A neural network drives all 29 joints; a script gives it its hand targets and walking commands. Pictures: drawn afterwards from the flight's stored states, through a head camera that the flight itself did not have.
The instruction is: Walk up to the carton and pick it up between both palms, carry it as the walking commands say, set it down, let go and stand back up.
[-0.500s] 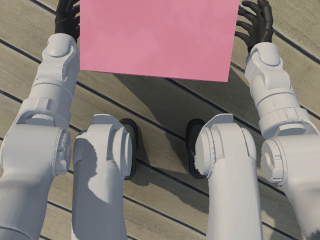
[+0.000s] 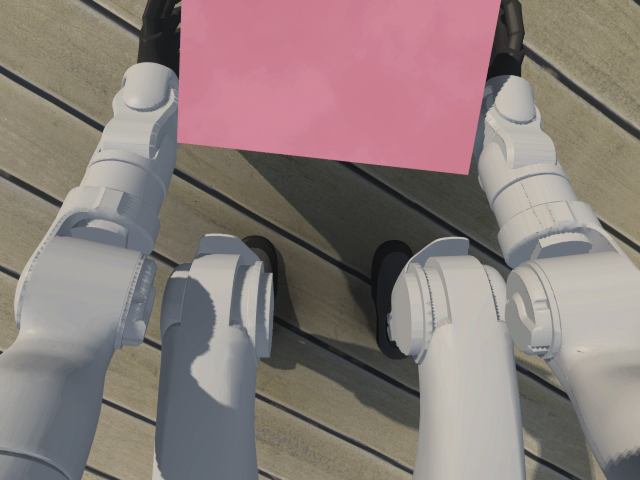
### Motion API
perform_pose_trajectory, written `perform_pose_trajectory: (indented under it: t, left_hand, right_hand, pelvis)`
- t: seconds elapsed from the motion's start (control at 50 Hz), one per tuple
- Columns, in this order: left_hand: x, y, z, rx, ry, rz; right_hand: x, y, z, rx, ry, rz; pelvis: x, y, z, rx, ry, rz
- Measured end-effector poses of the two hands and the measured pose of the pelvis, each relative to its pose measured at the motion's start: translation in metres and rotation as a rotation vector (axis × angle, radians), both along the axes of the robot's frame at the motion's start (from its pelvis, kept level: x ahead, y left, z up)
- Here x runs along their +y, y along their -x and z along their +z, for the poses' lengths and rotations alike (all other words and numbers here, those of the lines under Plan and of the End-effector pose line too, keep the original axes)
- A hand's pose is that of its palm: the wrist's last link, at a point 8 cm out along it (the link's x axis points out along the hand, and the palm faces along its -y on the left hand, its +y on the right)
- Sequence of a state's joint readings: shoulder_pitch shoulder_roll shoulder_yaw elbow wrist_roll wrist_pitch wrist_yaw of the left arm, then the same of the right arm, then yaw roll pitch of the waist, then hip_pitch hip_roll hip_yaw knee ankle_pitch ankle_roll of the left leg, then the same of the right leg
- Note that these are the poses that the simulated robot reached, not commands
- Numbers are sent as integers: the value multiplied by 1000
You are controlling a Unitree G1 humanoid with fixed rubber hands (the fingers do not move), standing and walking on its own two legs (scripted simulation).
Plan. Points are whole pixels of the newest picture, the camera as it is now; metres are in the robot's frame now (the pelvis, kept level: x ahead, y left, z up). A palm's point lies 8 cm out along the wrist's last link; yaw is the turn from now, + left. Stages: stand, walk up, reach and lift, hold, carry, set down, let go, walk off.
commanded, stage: reach and lift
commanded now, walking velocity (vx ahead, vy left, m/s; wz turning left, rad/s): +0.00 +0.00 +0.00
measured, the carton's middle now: (325, 93) +0.47 +0.02 -0.24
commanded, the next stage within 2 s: none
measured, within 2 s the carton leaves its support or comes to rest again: leaves its support in 0.56 s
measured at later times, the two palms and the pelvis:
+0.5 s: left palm (169, 53) +0.49 +0.19 -0.19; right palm (503, 75) +0.49 -0.16 -0.18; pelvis -0.02 +0.00 +0.00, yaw +2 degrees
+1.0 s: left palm (150, 30) +0.49 +0.18 -0.12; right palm (548, 64) +0.49 -0.16 -0.11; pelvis -0.03 +0.00 +0.03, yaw +3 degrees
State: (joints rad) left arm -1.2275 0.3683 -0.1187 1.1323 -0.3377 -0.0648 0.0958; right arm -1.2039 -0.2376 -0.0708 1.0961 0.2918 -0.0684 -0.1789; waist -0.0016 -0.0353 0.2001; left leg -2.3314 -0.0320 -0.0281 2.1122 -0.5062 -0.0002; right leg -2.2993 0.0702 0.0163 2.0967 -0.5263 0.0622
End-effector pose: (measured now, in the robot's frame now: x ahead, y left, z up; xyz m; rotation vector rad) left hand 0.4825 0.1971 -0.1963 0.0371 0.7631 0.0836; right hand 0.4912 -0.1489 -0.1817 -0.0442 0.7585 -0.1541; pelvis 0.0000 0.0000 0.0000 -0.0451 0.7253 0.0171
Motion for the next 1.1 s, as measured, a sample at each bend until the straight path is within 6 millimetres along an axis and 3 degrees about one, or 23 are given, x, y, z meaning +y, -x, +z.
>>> perform_pose_trajectory:
  t: [0.34,0.52,0.64,0.86,1.1]
  left_hand:
    - [-6,-13,10,11,-12,-26]
    - [-9,-4,4,-23,11,-7]
    - [-11,7,16,-8,4,-17]
    - [-11,-9,66,-64,0,-28]
    - [-16,-8,74,-58,21,-31]
  right_hand:
    - [-6,2,-2,0,-51,-54]
    - [-8,3,3,-43,-26,-37]
    - [-10,12,19,-28,-31,-51]
    - [-11,5,62,-88,-48,-71]
    - [-15,6,74,-83,-35,-73]
  pelvis:
    - [2,4,-11,-68,-6,12]
    - [-3,18,0,-250,-5,28]
    - [-5,23,2,-271,-14,32]
    - [-3,28,19,-300,-15,42]
    - [-3,24,32,-277,-6,48]
